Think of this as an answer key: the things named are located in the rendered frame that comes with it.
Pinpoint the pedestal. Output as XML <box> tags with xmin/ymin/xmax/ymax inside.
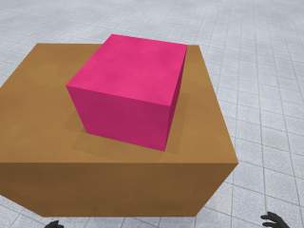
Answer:
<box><xmin>0</xmin><ymin>43</ymin><xmax>239</xmax><ymax>218</ymax></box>

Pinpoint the right robot hand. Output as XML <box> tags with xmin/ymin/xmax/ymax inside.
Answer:
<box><xmin>261</xmin><ymin>211</ymin><xmax>290</xmax><ymax>228</ymax></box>

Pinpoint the carton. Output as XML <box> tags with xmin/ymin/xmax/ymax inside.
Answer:
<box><xmin>66</xmin><ymin>34</ymin><xmax>188</xmax><ymax>152</ymax></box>

